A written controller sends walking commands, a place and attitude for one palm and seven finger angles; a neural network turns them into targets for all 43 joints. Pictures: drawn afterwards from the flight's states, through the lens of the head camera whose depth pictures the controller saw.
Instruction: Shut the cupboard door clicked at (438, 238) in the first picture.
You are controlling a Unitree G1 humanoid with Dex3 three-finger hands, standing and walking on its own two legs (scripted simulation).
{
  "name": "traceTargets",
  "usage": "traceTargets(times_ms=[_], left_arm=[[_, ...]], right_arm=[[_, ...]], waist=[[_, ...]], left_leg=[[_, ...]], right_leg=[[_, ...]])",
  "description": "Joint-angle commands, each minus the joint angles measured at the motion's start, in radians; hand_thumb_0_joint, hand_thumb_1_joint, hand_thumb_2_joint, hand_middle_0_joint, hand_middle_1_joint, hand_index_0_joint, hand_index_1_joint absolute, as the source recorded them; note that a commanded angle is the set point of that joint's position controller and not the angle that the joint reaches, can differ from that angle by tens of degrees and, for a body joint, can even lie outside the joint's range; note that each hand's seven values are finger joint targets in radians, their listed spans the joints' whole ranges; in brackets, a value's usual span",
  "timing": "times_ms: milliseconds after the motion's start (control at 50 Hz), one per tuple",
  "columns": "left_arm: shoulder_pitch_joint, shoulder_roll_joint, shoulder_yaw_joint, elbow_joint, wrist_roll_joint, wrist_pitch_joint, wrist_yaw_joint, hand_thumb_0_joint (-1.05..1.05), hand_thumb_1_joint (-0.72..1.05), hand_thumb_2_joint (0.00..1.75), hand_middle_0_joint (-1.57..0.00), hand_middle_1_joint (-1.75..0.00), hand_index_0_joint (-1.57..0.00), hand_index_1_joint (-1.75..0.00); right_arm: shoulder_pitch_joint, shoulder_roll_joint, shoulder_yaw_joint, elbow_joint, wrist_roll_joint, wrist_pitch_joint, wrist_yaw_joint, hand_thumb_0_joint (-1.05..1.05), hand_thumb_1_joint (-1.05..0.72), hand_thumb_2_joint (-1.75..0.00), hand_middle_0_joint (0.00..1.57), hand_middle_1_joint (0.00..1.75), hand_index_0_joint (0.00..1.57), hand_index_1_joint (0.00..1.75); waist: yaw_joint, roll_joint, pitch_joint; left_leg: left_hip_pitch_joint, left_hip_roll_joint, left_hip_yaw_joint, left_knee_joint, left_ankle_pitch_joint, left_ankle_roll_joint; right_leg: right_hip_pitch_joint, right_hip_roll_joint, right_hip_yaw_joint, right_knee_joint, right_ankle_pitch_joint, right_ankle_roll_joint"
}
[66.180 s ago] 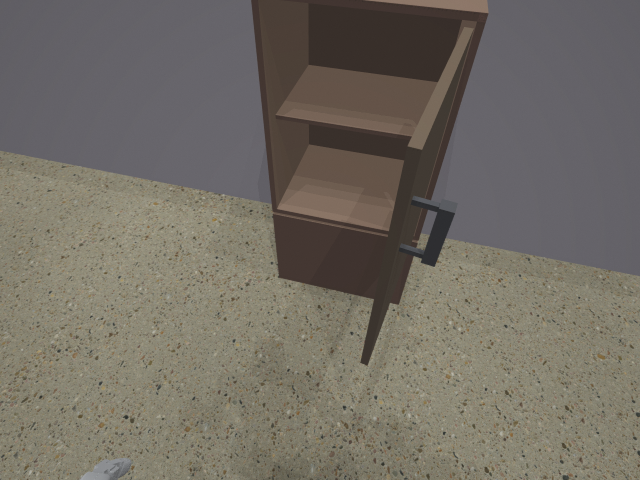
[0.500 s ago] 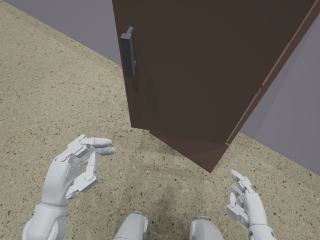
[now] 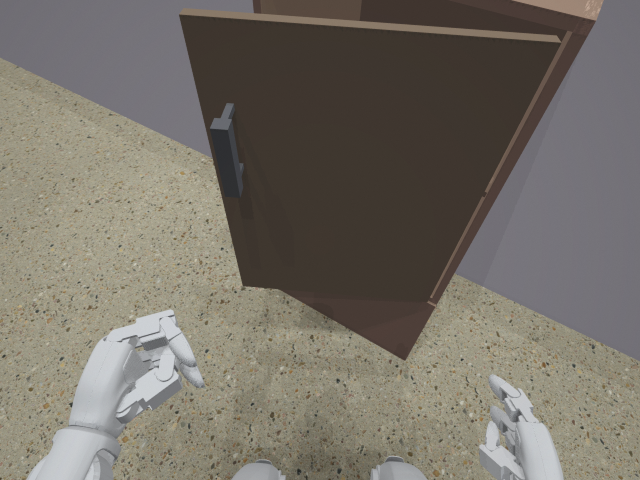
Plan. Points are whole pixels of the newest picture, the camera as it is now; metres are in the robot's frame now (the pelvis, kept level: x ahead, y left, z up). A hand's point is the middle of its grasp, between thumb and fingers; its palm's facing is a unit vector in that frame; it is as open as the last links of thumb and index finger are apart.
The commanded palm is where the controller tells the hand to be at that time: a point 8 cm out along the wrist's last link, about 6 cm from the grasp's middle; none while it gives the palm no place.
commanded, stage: raise the hand and make a fist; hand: left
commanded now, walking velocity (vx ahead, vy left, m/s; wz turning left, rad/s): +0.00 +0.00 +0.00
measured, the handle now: (231, 151) +0.52 +0.16 +0.11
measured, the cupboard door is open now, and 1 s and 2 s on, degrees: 27 27 27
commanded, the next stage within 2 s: bring the fist close to the handle in 0.78 s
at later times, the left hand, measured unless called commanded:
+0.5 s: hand (168, 322) +0.25 +0.17 +0.12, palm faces +0.01 -1.00 -0.06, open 3.1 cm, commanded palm +0.22 +0.22 +0.11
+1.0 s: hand (175, 336) +0.24 +0.16 +0.11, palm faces -0.03 -1.00 -0.04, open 3.1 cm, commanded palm +0.24 +0.22 +0.11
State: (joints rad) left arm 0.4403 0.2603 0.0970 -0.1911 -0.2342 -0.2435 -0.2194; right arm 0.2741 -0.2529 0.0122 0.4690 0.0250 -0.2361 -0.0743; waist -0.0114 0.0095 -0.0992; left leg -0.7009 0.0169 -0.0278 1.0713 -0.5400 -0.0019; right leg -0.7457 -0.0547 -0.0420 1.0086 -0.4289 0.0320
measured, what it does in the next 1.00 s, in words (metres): stands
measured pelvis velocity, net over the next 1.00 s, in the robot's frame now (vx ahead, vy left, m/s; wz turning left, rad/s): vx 0.01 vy -0.02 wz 0.01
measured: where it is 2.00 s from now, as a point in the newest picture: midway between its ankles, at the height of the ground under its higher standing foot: outside the picture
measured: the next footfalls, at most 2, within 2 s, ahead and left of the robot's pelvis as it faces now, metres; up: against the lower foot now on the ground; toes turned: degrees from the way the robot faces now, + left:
none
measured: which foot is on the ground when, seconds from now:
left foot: down 0.00-1.00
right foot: down 0.00-1.00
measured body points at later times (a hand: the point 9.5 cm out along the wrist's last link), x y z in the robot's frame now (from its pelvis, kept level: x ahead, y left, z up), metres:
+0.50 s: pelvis +0.02 -0.02 +0.02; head +0.05 -0.04 +0.47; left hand +0.25 +0.22 +0.12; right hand +0.19 -0.26 -0.05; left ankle +0.00 +0.12 -0.67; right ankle +0.04 -0.15 -0.67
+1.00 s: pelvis +0.01 -0.02 +0.02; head +0.04 -0.03 +0.47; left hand +0.24 +0.22 +0.11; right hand +0.19 -0.24 -0.05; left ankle +0.00 +0.12 -0.67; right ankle +0.04 -0.15 -0.67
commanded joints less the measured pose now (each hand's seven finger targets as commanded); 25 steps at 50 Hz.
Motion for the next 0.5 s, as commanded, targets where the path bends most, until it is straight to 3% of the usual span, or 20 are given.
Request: traceTargets(times_ms=[0,100,160,200,220,240,300,320,400,480], left_arm=[[-0.034,0.095,0.167,-0.284,-0.06,-0.081,0.06,0.0,0.9,0.9,-1.24,-1.44,-1.24,-1.44],[-0.091,0.042,0.036,-0.155,-0.023,-0.045,-0.008,0.0,0.9,0.9,-1.3,-1.5,-1.3,-1.5],[-0.134,0.1,0.073,-0.163,-0.025,-0.013,-0.058,0.0,0.9,0.9,-1.3,-1.5,-1.3,-1.5],[-0.15,0.166,0.156,-0.181,-0.041,-0.008,-0.062,0.0,0.9,0.9,-1.3,-1.5,-1.3,-1.5],[-0.161,0.166,0.177,-0.217,-0.051,-0.014,-0.06,0.0,0.9,0.9,-1.3,-1.5,-1.3,-1.5],[-0.163,0.172,0.206,-0.223,-0.064,-0.02,-0.052,0.0,0.9,0.9,-1.3,-1.5,-1.3,-1.5],[-0.166,0.176,0.248,-0.223,-0.089,-0.046,-0.028,0.0,0.9,0.9,-1.3,-1.5,-1.3,-1.5],[-0.166,0.135,0.217,-0.195,-0.094,-0.047,-0.03,0.0,0.9,0.9,-1.3,-1.5,-1.3,-1.5],[-0.157,0.085,0.14,-0.092,-0.086,-0.023,-0.065,0.0,0.9,0.9,-1.3,-1.5,-1.3,-1.5],[-0.151,0.107,0.131,-0.07,-0.076,0.017,-0.104,0.0,0.9,0.9,-1.3,-1.5,-1.3,-1.5]], right_arm=[[-0.032,-0.093,-0.037,-0.167,-0.005,-0.033,0.0,0.0,-0.9,-0.9,0.2,0.3,0.2,0.3],[-0.011,-0.117,-0.03,-0.147,-0.002,-0.025,0.006,0.0,-0.9,-0.9,0.2,0.3,0.2,0.3],[-0.008,-0.124,-0.029,-0.155,0.001,-0.033,-0.001,0.0,-0.9,-0.9,0.2,0.3,0.2,0.3],[-0.018,-0.122,-0.03,-0.149,0.001,-0.033,-0.007,0.0,-0.9,-0.9,0.2,0.3,0.2,0.3],[-0.024,-0.113,-0.026,-0.155,0.0,-0.033,-0.008,0.0,-0.9,-0.9,0.2,0.3,0.2,0.3],[-0.023,-0.104,-0.025,-0.155,-0.001,-0.033,-0.009,0.0,-0.9,-0.9,0.2,0.3,0.2,0.3],[-0.034,-0.094,-0.021,-0.137,-0.002,-0.033,-0.009,0.0,-0.9,-0.9,0.2,0.3,0.2,0.3],[-0.032,-0.09,-0.018,-0.135,0.0,-0.033,-0.007,0.0,-0.9,-0.9,0.2,0.3,0.2,0.3],[-0.032,-0.108,-0.022,-0.118,0.005,-0.037,-0.006,0.0,-0.9,-0.9,0.2,0.3,0.2,0.3],[-0.031,-0.12,-0.028,-0.13,0.009,-0.04,-0.01,0.0,-0.9,-0.9,0.2,0.3,0.2,0.3]], waist=[[0.049,0.077,-0.183],[-0.016,0.037,-0.058],[-0.005,0.018,-0.112],[0.013,0.004,-0.157],[0.027,0.032,-0.197],[0.034,0.019,-0.214],[0.046,0.022,-0.215],[0.036,0.017,-0.179],[0.016,-0.014,-0.104],[0.023,-0.023,-0.102]], left_leg=[[0.091,-0.028,-0.012,-0.246,0.37,-0.003],[0.075,-0.022,-0.005,-0.245,0.294,0.007],[0.096,-0.027,-0.002,-0.252,0.296,0.01],[0.112,-0.03,0.004,-0.248,0.327,0.012],[0.13,-0.033,0.005,-0.255,0.357,0.01],[0.144,-0.032,0.006,-0.259,0.38,0.009],[0.151,-0.034,0.01,-0.261,0.42,0.004],[0.145,-0.034,0.012,-0.268,0.41,0.003],[0.128,-0.033,0.015,-0.279,0.376,0.007],[0.118,-0.04,0.022,-0.287,0.327,0.01]], right_leg=[[0.245,0.065,-0.058,-0.124,0.24,-0.059],[0.196,0.063,-0.04,-0.18,0.202,-0.049],[0.247,0.055,-0.023,-0.203,0.216,-0.048],[0.301,0.053,-0.009,-0.211,0.251,-0.048],[0.333,0.049,-0.011,-0.205,0.284,-0.05],[0.349,0.05,-0.016,-0.202,0.313,-0.049],[0.383,0.053,-0.013,-0.204,0.367,-0.048],[0.372,0.05,-0.015,-0.214,0.364,-0.045],[0.352,0.042,0.001,-0.251,0.329,-0.04],[0.352,0.029,0.026,-0.285,0.253,-0.036]])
